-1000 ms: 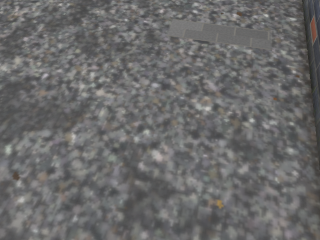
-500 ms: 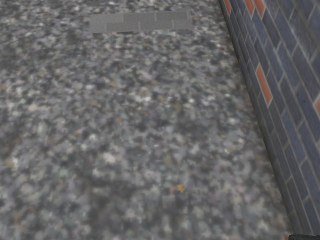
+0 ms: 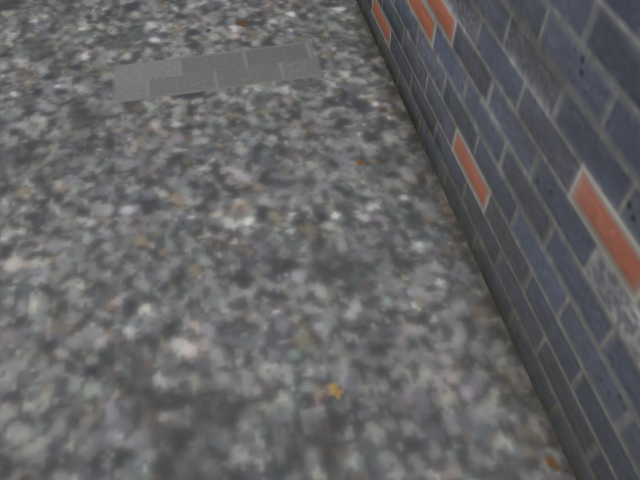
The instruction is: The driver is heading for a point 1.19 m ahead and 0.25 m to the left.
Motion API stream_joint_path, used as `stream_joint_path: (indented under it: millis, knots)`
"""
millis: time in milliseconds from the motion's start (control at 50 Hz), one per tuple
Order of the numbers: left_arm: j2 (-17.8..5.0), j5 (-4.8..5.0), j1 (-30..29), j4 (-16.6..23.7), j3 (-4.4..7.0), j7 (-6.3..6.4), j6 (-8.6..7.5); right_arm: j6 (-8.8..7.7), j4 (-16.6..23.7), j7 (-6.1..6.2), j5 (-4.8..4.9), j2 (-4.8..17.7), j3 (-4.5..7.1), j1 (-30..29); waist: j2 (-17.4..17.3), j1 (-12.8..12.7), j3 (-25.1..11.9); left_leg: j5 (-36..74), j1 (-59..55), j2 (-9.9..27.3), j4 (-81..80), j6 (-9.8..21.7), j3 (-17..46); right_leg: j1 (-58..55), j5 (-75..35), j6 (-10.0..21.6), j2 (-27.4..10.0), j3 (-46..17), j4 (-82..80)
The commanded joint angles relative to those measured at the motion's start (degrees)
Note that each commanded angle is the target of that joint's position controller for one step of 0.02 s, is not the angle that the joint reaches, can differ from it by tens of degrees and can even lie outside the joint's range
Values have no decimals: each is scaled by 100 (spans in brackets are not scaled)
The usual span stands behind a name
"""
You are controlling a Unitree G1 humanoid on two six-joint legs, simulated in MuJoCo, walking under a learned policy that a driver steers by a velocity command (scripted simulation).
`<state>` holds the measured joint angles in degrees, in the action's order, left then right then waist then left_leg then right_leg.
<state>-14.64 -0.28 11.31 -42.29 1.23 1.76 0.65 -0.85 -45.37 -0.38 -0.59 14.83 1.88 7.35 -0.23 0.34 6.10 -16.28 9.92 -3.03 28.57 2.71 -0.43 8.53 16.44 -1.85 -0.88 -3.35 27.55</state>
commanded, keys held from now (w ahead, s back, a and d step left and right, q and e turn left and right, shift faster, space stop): no key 0.76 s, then w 0.24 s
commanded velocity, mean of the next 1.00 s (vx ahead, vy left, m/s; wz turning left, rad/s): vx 0.05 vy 0.00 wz -0.02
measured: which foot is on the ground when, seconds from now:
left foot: down 0.00-1.00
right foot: down 0.00-0.84, up 0.86-1.00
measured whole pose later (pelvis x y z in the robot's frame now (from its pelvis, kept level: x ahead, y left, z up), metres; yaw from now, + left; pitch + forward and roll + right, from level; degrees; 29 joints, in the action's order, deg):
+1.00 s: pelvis +0.01 +0.00 +0.01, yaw +1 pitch -1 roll +1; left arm -13.9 2.0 16.9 -56.9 -1.4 0.9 -5.6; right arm -3.7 -58.0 -0.4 1.3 14.6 2.4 15.0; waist -0.2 0.3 1.2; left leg -14.7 6.9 -4.4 22.1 5.0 0.6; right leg 22.0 27.4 2.5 -2.4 0.2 53.1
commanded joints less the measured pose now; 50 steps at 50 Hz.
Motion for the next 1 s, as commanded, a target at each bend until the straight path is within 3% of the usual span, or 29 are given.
stream_joint_path:
  millis: [20,60,160,380,480,560,760,800,840,860,880,920,940,960,1000]
  knots:
    - [-601,-53,-227,291,92,-56,-161,-87,289,52,-79,723,175,-93,744,-10,-777,705,-204,330,-318,-130,422,-205,-2226,508,-682,-608,-325]
    - [-782,-53,10,160,122,-65,-238,-17,247,83,23,776,188,-172,376,-126,-666,1430,-161,343,-250,-16,458,-174,-1882,230,-410,-401,-251]
    - [-639,-56,60,-11,5,-71,-289,83,-4,115,78,715,174,-42,222,-107,-592,1440,-288,359,-313,55,518,78,-1569,84,-278,-221,-231]
    - [-645,-52,107,-490,-114,-86,-340,175,-493,231,69,769,158,7,45,-96,-439,1129,-273,408,-542,113,650,294,-921,-45,-159,-21,-317]
    - [-605,-54,242,-735,-171,-67,-354,165,-680,227,87,741,139,12,42,-113,-424,1004,-216,420,-631,156,693,306,-766,-88,-147,41,-332]
    - [-619,-57,394,-927,-185,-39,-362,125,-810,175,31,711,129,2,120,-110,-437,1016,-173,434,-612,146,694,337,-536,-90,-148,99,-311]
    - [-510,-38,659,-1218,-256,-10,-356,141,-1061,156,65,643,97,-18,24,-109,-346,1018,-68,420,-660,189,724,433,-402,-128,-157,142,-302]
    - [-459,16,811,-1329,-258,12,-342,145,-1134,158,115,716,127,108,-120,-77,-417,-840,27,353,-822,319,767,482,761,-59,66,409,7]
    - [-402,74,617,-1249,-254,53,-392,95,-1122,139,191,864,185,282,-406,39,-28,-2825,315,737,-1343,633,1438,1073,1439,102,216,593,697]
    - [-335,119,491,-1186,-259,60,-458,29,-1140,112,217,977,221,478,-601,108,151,-3330,232,1197,-1726,892,2114,1460,1341,151,197,682,1153]
    - [-310,173,297,-1111,-253,59,-532,-54,-1153,81,241,1062,252,655,-706,200,349,-3489,275,1608,-2056,1171,2836,1748,1281,239,76,520,1564]
    - [-410,254,102,-1019,-192,10,-674,-294,-1132,5,177,968,241,840,-738,288,475,-2799,-227,2152,-2341,1538,3588,2723,1615,422,-257,2,2808]
    - [-494,313,178,-1063,-149,-22,-732,-390,-1078,-4,185,907,226,793,-623,209,444,-2346,-557,2126,-2264,1492,3411,3085,1524,487,-420,-140,3179]
    - [-541,301,273,-1096,-119,-73,-769,-438,-1023,-5,195,830,205,698,-489,87,266,-1850,-796,1985,-2177,1362,3009,3196,1250,545,-552,-169,3112]
    - [-528,209,162,-1087,-117,-170,-807,-402,-907,14,203,745,182,552,-407,16,-25,-990,-820,1613,-2130,1093,2129,2766,929,506,-615,58,2197]
Keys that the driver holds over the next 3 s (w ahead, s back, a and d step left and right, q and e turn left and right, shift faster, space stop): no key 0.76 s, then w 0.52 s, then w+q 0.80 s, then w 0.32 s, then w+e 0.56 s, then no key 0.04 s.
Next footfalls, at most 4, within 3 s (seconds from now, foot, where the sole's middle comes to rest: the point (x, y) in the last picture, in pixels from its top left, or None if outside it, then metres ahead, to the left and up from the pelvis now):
1.16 right None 0.15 -0.15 -0.77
1.70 left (268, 466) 0.48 0.14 -0.77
2.20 right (299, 317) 0.83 0.08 -0.77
2.66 left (158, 276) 0.95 0.43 -0.77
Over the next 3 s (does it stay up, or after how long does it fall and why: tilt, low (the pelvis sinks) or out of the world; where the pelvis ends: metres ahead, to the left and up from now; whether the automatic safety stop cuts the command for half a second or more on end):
stays up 0.98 0.34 0.01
